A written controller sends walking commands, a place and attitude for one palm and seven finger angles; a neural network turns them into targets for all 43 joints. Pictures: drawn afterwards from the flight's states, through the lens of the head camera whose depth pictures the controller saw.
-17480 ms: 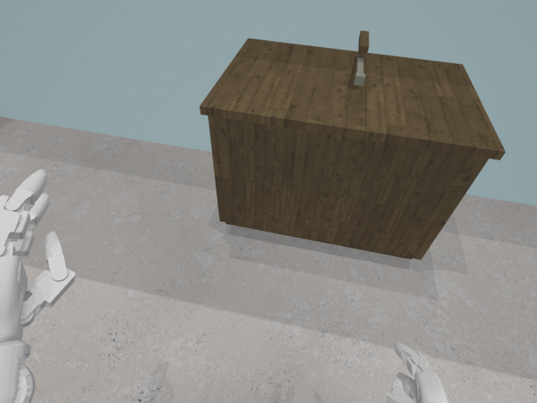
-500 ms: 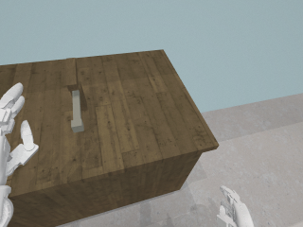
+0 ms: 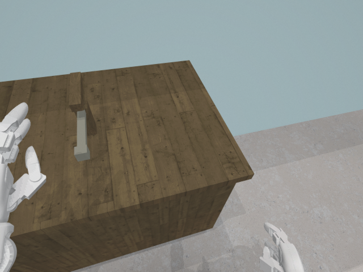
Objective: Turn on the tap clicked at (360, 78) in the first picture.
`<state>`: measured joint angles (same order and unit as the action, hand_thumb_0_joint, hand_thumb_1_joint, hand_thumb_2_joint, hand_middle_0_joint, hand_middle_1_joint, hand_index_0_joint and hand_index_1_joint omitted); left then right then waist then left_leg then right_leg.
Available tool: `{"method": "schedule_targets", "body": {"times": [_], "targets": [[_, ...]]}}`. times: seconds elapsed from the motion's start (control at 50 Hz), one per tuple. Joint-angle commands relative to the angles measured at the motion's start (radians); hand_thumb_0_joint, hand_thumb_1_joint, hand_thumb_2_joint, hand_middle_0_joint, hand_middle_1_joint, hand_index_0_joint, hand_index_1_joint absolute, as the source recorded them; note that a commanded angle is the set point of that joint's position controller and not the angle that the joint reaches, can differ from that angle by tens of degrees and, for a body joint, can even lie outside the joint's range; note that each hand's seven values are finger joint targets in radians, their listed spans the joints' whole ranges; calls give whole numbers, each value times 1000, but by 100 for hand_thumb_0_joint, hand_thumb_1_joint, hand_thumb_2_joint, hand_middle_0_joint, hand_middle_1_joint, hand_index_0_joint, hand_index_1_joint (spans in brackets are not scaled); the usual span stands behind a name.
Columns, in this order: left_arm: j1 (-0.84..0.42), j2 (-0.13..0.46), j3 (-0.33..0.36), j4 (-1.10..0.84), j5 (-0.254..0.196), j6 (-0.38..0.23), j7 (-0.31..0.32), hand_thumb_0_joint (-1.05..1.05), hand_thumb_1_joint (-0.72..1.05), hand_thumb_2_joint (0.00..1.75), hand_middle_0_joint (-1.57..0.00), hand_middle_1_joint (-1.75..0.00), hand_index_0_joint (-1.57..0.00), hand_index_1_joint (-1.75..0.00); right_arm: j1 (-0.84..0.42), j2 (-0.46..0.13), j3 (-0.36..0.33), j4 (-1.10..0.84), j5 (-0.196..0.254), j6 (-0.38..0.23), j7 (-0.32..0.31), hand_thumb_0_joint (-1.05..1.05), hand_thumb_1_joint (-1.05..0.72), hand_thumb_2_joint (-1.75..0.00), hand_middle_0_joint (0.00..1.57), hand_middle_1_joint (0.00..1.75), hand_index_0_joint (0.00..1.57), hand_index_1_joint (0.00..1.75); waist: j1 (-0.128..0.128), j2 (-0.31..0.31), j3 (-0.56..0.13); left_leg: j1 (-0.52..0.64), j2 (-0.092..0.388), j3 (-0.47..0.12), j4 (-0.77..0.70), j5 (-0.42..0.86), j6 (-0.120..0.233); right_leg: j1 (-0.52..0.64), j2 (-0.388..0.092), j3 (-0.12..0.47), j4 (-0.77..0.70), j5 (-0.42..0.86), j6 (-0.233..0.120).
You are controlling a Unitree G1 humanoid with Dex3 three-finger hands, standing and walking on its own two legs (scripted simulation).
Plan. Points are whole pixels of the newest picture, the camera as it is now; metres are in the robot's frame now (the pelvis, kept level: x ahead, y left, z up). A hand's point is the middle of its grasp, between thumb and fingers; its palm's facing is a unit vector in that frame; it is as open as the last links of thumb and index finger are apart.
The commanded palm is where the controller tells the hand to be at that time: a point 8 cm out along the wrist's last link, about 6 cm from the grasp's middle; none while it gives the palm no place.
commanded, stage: shuffle to correct the standing spot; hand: left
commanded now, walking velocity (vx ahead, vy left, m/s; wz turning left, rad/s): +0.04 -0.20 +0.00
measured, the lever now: (82, 153) +0.35 +0.28 +0.03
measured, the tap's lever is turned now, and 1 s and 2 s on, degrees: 0 0 0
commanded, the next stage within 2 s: come to a stop and stand still in 0.06 s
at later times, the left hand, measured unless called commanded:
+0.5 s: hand (67, 174) +0.23 +0.21 +0.16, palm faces +0.36 -0.84 -0.41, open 7.4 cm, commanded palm +0.17 +0.25 +0.17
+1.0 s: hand (25, 177) +0.21 +0.27 +0.16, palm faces +0.41 -0.83 -0.37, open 7.4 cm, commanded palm +0.16 +0.29 +0.17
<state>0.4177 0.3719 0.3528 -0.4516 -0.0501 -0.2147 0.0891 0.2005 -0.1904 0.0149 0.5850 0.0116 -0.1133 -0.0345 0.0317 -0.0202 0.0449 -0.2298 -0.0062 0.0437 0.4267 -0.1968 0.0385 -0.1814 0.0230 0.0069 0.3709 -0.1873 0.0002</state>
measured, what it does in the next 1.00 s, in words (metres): stands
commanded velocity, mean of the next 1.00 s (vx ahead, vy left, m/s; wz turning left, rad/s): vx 0.00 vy -0.02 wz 0.00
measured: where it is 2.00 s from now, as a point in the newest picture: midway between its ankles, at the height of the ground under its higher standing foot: outside the picture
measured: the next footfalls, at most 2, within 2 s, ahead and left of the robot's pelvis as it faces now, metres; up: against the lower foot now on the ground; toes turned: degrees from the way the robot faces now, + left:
none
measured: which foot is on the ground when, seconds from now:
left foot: down 0.00-1.00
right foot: down 0.00-1.00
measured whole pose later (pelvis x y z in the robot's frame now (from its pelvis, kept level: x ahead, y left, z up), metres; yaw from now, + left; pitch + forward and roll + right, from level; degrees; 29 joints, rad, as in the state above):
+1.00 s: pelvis +0.00 +0.01 +0.00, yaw +1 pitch +0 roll -1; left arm 0.38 0.40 0.39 -0.43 -0.06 -0.26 0.09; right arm 0.22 -0.19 0.02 0.60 0.01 -0.16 -0.03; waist 0.05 -0.05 0.06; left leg -0.25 -0.02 0.04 0.46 -0.21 0.05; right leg -0.19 0.01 0.00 0.40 -0.21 0.01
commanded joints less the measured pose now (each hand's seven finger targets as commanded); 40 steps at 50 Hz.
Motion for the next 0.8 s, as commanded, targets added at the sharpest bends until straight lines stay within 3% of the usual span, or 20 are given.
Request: {"method": "schedule_targets", "body": {"times": [0.0,0.02,0.1,0.12,0.14,0.22,0.28,0.38,0.5,0.52,0.54,0.56,0.58,0.6,0.64,0.68,0.74,0.78], "targets": [[-85,179,117,-224,-11,-50,19,0,90,90,-20,-30,-20,-30,-86,-125,-59,-167,5,-46,-3,0,-90,-90,20,30,20,30,-12,103,-143,79,141,-120,-99,66,-17,-2,-43,24,-17,81,-7],[-79,153,97,-213,-15,-48,16,0,90,90,-20,-30,-20,-30,-76,-127,-60,-166,1,-41,-1,0,-90,-90,20,30,20,30,-15,95,-147,71,142,-123,-94,70,-15,1,-39,21,-14,80,-7],[-64,185,122,-254,-17,-37,13,0,90,90,-20,-30,-20,-30,-78,-126,-67,-180,5,-36,4,0,-90,-90,20,30,20,30,-14,107,-164,95,154,-115,-53,126,-11,-13,-42,23,-5,105,-11],[-63,159,99,-246,-21,-35,8,0,90,90,-20,-30,-20,-30,-72,-128,-66,-180,2,-33,5,0,-90,-90,20,30,20,30,-18,113,-162,85,155,-113,-51,118,-10,-19,-38,20,0,95,-12],[-66,169,106,-254,-22,-32,7,0,90,90,-20,-30,-20,-30,-72,-128,-71,-188,4,-34,4,0,-90,-90,20,30,20,30,-16,119,-159,87,162,-116,-46,114,-9,-23,-42,27,4,94,-13],[-18,161,106,-239,-24,-32,20,0,90,90,-20,-30,-20,-30,-77,-126,-58,-173,3,-32,4,0,-90,-90,20,30,20,30,-17,96,-170,52,97,-79,-1,70,-12,19,-77,84,-45,151,-29],[-3,177,120,-239,-24,-30,30,0,90,90,-20,-30,-20,-30,-83,-127,-58,-173,5,-33,-2,0,-90,-90,20,30,20,30,-15,82,-161,60,80,-77,6,65,-13,13,-94,114,-65,159,-31],[-4,180,122,-212,-25,-22,36,0,90,90,-20,-30,-20,-30,-89,-132,-58,-165,8,-28,-12,0,-90,-90,20,30,20,30,-15,33,-166,81,81,-74,5,116,-10,29,-98,103,-64,209,-21],[-9,174,105,-201,-23,-9,38,0,90,90,-20,-30,-20,-30,-102,-132,-58,-157,14,-22,-16,0,-90,-90,20,30,20,30,-15,25,-148,99,83,-68,-4,136,-7,19,-101,93,-68,230,-15],[-17,150,83,-196,-21,-11,37,0,90,90,-20,-30,-20,-30,-94,-137,-57,-155,9,-20,-16,0,-90,-90,20,30,20,30,-18,24,-145,95,82,-73,-7,130,-7,15,-98,92,-69,207,-17],[-993,937,676,-420,125,-100,28,0,90,90,-20,-30,-20,-30,43,-167,-90,-132,-31,-70,-15,0,-90,-90,20,30,20,30,14,-143,8,-22,68,27,119,142,-13,-123,-88,117,-168,350,89],[-453,341,280,136,41,-59,-13,0,90,90,-20,-30,-20,-30,-53,-66,-44,-91,-13,-69,-13,0,-90,-90,20,30,20,30,-1,-114,-208,33,-13,-29,50,193,-7,53,-133,130,-18,414,-29],[-204,213,188,151,17,-57,-20,0,90,90,-20,-30,-20,-30,-29,-150,-89,-154,-1,-87,-6,0,-90,-90,20,30,20,30,37,1,-178,82,36,-8,59,216,-22,51,-130,206,-24,516,8],[-107,63,41,50,-14,-68,-26,0,90,90,-20,-30,-20,-30,-52,-138,-87,-146,19,-85,22,0,-90,-90,20,30,20,30,16,175,-225,122,51,3,45,256,-8,82,-132,147,36,482,2],[-72,121,44,-145,-13,-80,-5,0,90,90,-20,-30,-20,-30,-57,-150,-85,-166,15,-85,43,0,-90,-90,20,30,20,30,19,107,-243,109,72,-34,27,292,-4,101,-106,110,42,351,11],[-14,160,75,-189,-10,-80,12,0,90,90,-20,-30,-20,-30,-74,-144,-78,-172,7,-86,44,0,-90,-90,20,30,20,30,22,16,-216,78,74,-56,9,219,-7,78,-94,100,15,244,4],[-15,213,146,-206,-20,-87,24,0,90,90,-20,-30,-20,-30,-88,-137,-66,-176,3,-85,23,0,-90,-90,20,30,20,30,9,-34,-176,50,67,-81,-20,102,-12,34,-87,92,-15,112,-20],[-37,236,185,-195,-27,-97,25,0,90,90,-20,-30,-20,-30,-90,-134,-61,-177,1,-85,5,0,-90,-90,20,30,20,30,3,-2,-145,34,66,-97,-43,50,-10,8,-82,94,-30,57,-22]]}}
